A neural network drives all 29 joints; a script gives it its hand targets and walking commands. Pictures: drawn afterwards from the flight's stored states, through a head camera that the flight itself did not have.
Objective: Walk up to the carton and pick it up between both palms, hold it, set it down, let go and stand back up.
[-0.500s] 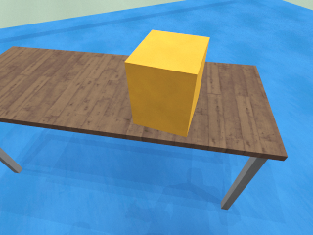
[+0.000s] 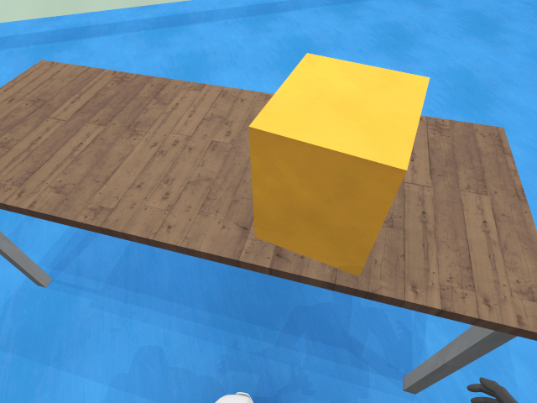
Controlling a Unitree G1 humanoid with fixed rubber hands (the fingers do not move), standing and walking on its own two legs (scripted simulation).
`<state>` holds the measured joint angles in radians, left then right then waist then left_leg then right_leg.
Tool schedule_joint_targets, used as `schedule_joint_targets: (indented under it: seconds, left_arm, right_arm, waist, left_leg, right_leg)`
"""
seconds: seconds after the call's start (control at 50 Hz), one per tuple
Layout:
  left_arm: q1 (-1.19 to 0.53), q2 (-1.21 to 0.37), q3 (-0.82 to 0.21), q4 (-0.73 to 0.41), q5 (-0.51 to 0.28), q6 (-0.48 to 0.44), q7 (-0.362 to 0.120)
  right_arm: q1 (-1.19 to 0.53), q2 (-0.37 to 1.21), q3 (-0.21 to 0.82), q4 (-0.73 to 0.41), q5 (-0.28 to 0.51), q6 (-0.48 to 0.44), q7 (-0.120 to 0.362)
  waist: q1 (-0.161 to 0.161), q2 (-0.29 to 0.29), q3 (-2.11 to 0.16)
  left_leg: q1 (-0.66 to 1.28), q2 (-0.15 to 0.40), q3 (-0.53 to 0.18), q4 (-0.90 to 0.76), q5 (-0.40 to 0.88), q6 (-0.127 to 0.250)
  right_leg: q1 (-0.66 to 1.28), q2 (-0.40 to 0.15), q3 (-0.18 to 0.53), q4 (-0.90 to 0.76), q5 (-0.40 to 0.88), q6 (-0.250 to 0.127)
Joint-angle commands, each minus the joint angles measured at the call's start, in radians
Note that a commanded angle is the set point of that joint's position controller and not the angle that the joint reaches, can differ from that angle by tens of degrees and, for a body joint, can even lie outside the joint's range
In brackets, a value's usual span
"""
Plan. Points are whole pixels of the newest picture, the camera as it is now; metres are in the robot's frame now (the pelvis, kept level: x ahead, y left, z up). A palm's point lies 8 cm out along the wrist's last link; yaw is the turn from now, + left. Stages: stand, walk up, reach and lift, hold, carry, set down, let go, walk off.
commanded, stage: walk up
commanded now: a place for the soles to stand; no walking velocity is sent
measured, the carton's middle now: (333, 165) +0.52 -0.06 +0.05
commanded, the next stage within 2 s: none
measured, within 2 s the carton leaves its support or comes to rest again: neither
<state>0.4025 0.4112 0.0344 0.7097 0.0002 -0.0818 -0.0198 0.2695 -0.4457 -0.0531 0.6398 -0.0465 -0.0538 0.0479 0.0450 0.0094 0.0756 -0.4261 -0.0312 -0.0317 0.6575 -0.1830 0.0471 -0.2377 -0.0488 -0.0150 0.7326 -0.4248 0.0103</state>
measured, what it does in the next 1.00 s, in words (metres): steps on the spot: right foot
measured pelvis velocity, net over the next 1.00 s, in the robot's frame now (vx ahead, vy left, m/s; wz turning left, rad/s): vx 0.06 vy -0.01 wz -0.05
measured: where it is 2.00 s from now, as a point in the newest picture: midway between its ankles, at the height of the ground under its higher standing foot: outside the picture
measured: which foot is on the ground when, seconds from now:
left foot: down 0.00-1.00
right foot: up 0.00-0.40, down 0.42-1.00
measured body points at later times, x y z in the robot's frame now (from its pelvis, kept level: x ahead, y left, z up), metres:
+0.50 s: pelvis +0.05 -0.01 +0.00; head +0.07 -0.01 +0.45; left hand +0.13 +0.30 -0.10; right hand +0.16 -0.33 -0.08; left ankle +0.09 +0.09 -0.71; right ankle +0.09 -0.13 -0.72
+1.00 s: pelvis +0.06 -0.01 +0.00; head +0.09 -0.01 +0.45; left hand +0.19 +0.29 -0.09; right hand +0.18 -0.33 -0.08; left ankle +0.09 +0.09 -0.72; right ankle +0.09 -0.13 -0.72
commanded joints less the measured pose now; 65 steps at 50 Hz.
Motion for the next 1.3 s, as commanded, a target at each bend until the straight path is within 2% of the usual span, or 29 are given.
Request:
schedule_joint_targets:
  seconds: [0.0, 0.04, 0.1, 0.14, 0.18, 0.2, 0.26, 0.32, 0.34, 0.36, 0.38, 0.4, 0.42, 0.44, 0.48, 0.5, 0.52, 0.56, 0.6, 0.62, 0.66, 0.68, 0.76, 0.8, 0.88, 0.92, 1.0, 1.06, 1.28]
  left_arm:
    - [0.017, 0.264, 0.062, -0.021, 0.002, 0.025, 0.028]
    - [0.070, 0.234, 0.064, 0.005, -0.003, 0.023, 0.015]
    - [0.070, 0.204, 0.069, 0.003, 0.003, 0.029, 0.015]
    - [0.034, 0.185, 0.071, -0.009, 0.001, 0.040, 0.019]
    - [0.023, 0.169, 0.066, -0.010, -0.003, 0.045, 0.023]
    - [0.017, 0.171, 0.067, -0.010, -0.004, 0.045, 0.024]
    - [0.013, 0.166, 0.066, -0.006, 0.001, 0.044, 0.024]
    - [0.046, 0.154, 0.068, 0.010, 0.010, 0.027, 0.031]
    - [0.044, 0.162, 0.068, 0.010, 0.014, 0.019, 0.038]
    - [0.034, 0.181, 0.068, 0.003, 0.022, 0.010, 0.044]
    - [0.016, 0.229, 0.072, -0.010, 0.033, 0.006, 0.048]
    - [-0.049, 0.259, 0.073, -0.028, 0.028, 0.002, 0.046]
    - [-0.071, 0.283, 0.074, -0.028, 0.023, 0.005, 0.042]
    - [-0.106, 0.285, 0.068, -0.033, 0.020, 0.010, 0.041]
    - [-0.140, 0.227, 0.047, -0.039, 0.019, 0.019, 0.033]
    - [-0.141, 0.204, 0.041, -0.046, 0.016, 0.021, 0.032]
    - [-0.136, 0.192, 0.038, -0.045, 0.016, 0.022, 0.028]
    - [-0.130, 0.183, 0.040, -0.030, 0.012, 0.031, 0.023]
    - [-0.117, 0.185, 0.043, -0.007, 0.012, 0.037, 0.017]
    - [-0.111, 0.183, 0.043, -0.004, 0.013, 0.038, 0.016]
    - [-0.130, 0.201, 0.046, -0.001, 0.018, 0.031, 0.013]
    - [-0.144, 0.197, 0.044, -0.011, 0.018, 0.031, 0.013]
    - [-0.159, 0.194, 0.040, -0.013, 0.017, 0.023, 0.013]
    - [-0.169, 0.200, 0.039, -0.016, 0.019, 0.021, 0.015]
    - [-0.184, 0.202, 0.038, -0.022, 0.016, 0.021, 0.019]
    - [-0.174, 0.194, 0.036, -0.017, 0.013, 0.025, 0.021]
    - [-0.170, 0.200, 0.041, -0.015, 0.015, 0.025, 0.022]
    - [-0.176, 0.199, 0.040, -0.008, 0.018, 0.027, 0.021]
    - [-0.188, 0.200, 0.041, -0.014, 0.019, 0.023, 0.019]
  right_arm:
    - [0.088, -0.273, -0.107, -0.006, 0.026, -0.024, -0.031]
    - [0.057, -0.228, -0.091, -0.008, 0.028, -0.024, -0.037]
    - [0.077, -0.207, -0.083, -0.009, 0.028, -0.032, -0.040]
    - [0.070, -0.190, -0.076, -0.018, 0.028, -0.031, -0.045]
    - [0.041, -0.188, -0.070, -0.024, 0.028, -0.026, -0.047]
    - [0.013, -0.180, -0.067, -0.033, 0.027, -0.023, -0.049]
    - [-0.027, -0.182, -0.062, -0.044, 0.030, -0.010, -0.049]
    - [-0.055, -0.169, -0.055, -0.044, 0.039, 0.008, -0.046]
    - [-0.041, -0.157, -0.052, -0.039, 0.041, 0.015, -0.046]
    - [-0.040, -0.140, -0.046, -0.032, 0.048, 0.018, -0.047]
    - [-0.033, -0.111, -0.037, -0.040, 0.056, 0.021, -0.048]
    - [-0.042, -0.087, -0.028, -0.033, 0.060, 0.026, -0.048]
    - [-0.024, -0.115, -0.040, -0.007, 0.062, 0.036, -0.053]
    - [0.004, -0.124, -0.042, 0.009, 0.057, 0.035, -0.053]
    - [-0.009, -0.126, -0.046, 0.022, 0.048, 0.022, -0.049]
    - [-0.017, -0.136, -0.053, 0.027, 0.042, 0.016, -0.050]
    - [-0.018, -0.150, -0.057, 0.030, 0.037, 0.013, -0.051]
    - [-0.070, -0.179, -0.060, 0.021, 0.032, 0.008, -0.054]
    - [-0.100, -0.177, -0.055, 0.024, 0.034, 0.007, -0.051]
    - [-0.114, -0.169, -0.049, 0.029, 0.031, 0.007, -0.048]
    - [-0.104, -0.154, -0.049, 0.033, 0.033, 0.009, -0.046]
    - [-0.093, -0.159, -0.050, 0.036, 0.029, 0.008, -0.045]
    - [-0.097, -0.165, -0.051, 0.035, 0.029, 0.002, -0.046]
    - [-0.091, -0.159, -0.048, 0.031, 0.035, 0.003, -0.047]
    - [-0.092, -0.165, -0.049, 0.035, 0.036, 0.003, -0.050]
    - [-0.099, -0.168, -0.046, 0.036, 0.035, 0.002, -0.049]
    - [-0.114, -0.166, -0.045, 0.036, 0.036, 0.008, -0.050]
    - [-0.112, -0.166, -0.049, 0.032, 0.038, 0.009, -0.049]
    - [-0.124, -0.160, -0.047, 0.034, 0.031, 0.010, -0.046]
  waist:
    - [-0.079, 0.084, -0.020]
    - [-0.056, 0.105, 0.000]
    - [-0.060, 0.116, -0.023]
    - [-0.066, 0.082, -0.019]
    - [-0.064, 0.107, -0.012]
    - [-0.059, 0.098, 0.000]
    - [-0.054, 0.118, 0.006]
    - [-0.028, 0.073, -0.051]
    - [-0.026, 0.053, -0.081]
    - [-0.026, 0.033, -0.099]
    - [-0.045, -0.087, -0.108]
    - [-0.065, -0.126, -0.065]
    - [-0.063, -0.114, -0.047]
    - [-0.077, -0.143, -0.020]
    - [-0.086, -0.138, -0.001]
    - [-0.083, -0.143, -0.029]
    - [-0.077, -0.116, -0.063]
    - [-0.053, -0.051, -0.052]
    - [-0.036, -0.041, -0.024]
    - [-0.035, -0.022, -0.011]
    - [-0.046, -0.041, -0.001]
    - [-0.052, -0.028, -0.011]
    - [-0.050, -0.032, -0.053]
    - [-0.057, -0.057, -0.078]
    - [-0.061, -0.057, -0.111]
    - [-0.055, -0.036, -0.108]
    - [-0.053, -0.021, -0.104]
    - [-0.059, -0.057, -0.103]
    - [-0.062, -0.049, -0.101]
  left_leg:
    - [0.287, 0.359, -0.534, -0.381, -0.359, 0.146]
    - [0.250, 0.290, -0.370, -0.385, -0.248, 0.111]
    - [0.263, 0.278, -0.283, -0.344, 0.005, 0.133]
    - [0.236, 0.280, -0.236, -0.312, 0.112, 0.147]
    - [0.190, 0.267, -0.205, -0.301, 0.093, 0.145]
    - [0.145, 0.265, -0.180, -0.289, 0.095, 0.162]
    - [0.089, 0.248, -0.153, -0.253, 0.014, 0.161]
    - [0.099, 0.209, -0.103, -0.101, 0.075, 0.119]
    - [0.105, 0.197, -0.088, -0.046, 0.104, 0.098]
    - [0.093, 0.177, -0.068, 0.008, 0.079, 0.067]
    - [0.043, 0.110, -0.016, 0.098, -0.044, 0.024]
    - [-0.002, 0.031, 0.031, 0.141, -0.242, -0.020]
    - [0.040, 0.044, 0.006, 0.170, -0.389, -0.017]
    - [0.101, 0.055, 0.001, 0.142, -0.383, -0.004]
    - [0.204, 0.054, 0.004, -0.020, -0.267, 0.009]
    - [0.232, 0.084, -0.029, -0.070, -0.199, 0.015]
    - [0.245, 0.103, -0.065, -0.103, -0.196, 0.025]
    - [0.186, 0.165, -0.155, -0.187, -0.320, 0.051]
    - [0.093, 0.198, -0.181, -0.225, -0.430, 0.066]
    - [0.078, 0.184, -0.161, -0.222, -0.445, 0.057]
    - [0.084, 0.143, -0.118, -0.183, -0.398, 0.037]
    - [0.105, 0.140, -0.116, -0.185, -0.392, 0.033]
    - [0.145, 0.149, -0.111, -0.168, -0.300, 0.039]
    - [0.159, 0.139, -0.086, -0.129, -0.215, 0.035]
    - [0.199, 0.150, -0.080, -0.112, -0.113, 0.036]
    - [0.183, 0.170, -0.100, -0.125, -0.117, 0.048]
    - [0.179, 0.163, -0.084, -0.110, -0.114, 0.043]
    - [0.175, 0.170, -0.093, -0.114, -0.147, 0.047]
    - [0.186, 0.156, -0.088, -0.127, -0.181, 0.044]
  right_leg:
    - [-0.387, 0.045, 0.137, 0.342, -0.114, -0.049]
    - [-0.347, 0.030, 0.148, 0.284, -0.019, -0.043]
    - [-0.313, 0.034, 0.105, 0.248, 0.011, -0.023]
    - [-0.285, 0.038, 0.106, 0.202, 0.007, -0.018]
    - [-0.244, 0.035, 0.097, 0.157, 0.028, -0.019]
    - [-0.213, 0.036, 0.093, 0.145, 0.036, -0.019]
    - [-0.131, 0.026, 0.038, 0.041, 0.090, -0.023]
    - [0.010, 0.055, 0.000, -0.183, 0.228, -0.031]
    - [0.053, 0.060, 0.018, -0.232, 0.230, -0.042]
    - [0.074, 0.023, 0.085, -0.261, 0.270, -0.065]
    - [0.068, -0.101, 0.285, -0.293, 0.369, -0.109]
    - [0.009, -0.219, 0.474, -0.358, 0.349, -0.173]
    - [-0.071, -0.258, 0.489, -0.364, 0.261, -0.225]
    - [-0.162, -0.251, 0.464, -0.351, 0.207, -0.240]
    - [-0.239, -0.140, 0.335, -0.309, 0.206, -0.166]
    - [-0.233, -0.105, 0.297, -0.279, 0.219, -0.126]
    - [-0.215, -0.080, 0.276, -0.248, 0.215, -0.107]
    - [-0.185, -0.022, 0.231, -0.201, 0.107, -0.086]
    - [-0.136, 0.015, 0.191, -0.199, -0.008, -0.083]
    - [-0.139, 0.009, 0.203, -0.221, -0.024, -0.088]
    - [-0.162, -0.027, 0.245, -0.271, -0.031, -0.098]
    - [-0.175, -0.030, 0.249, -0.269, -0.023, -0.098]
    - [-0.142, -0.029, 0.239, -0.229, 0.145, -0.094]
    - [-0.111, -0.041, 0.239, -0.219, 0.224, -0.098]
    - [-0.113, -0.040, 0.231, -0.183, 0.315, -0.100]
    - [-0.105, -0.023, 0.207, -0.165, 0.294, -0.095]
    - [-0.109, -0.031, 0.218, -0.177, 0.287, -0.098]
    - [-0.109, -0.026, 0.215, -0.183, 0.265, -0.095]
    - [-0.135, -0.030, 0.236, -0.206, 0.223, -0.100]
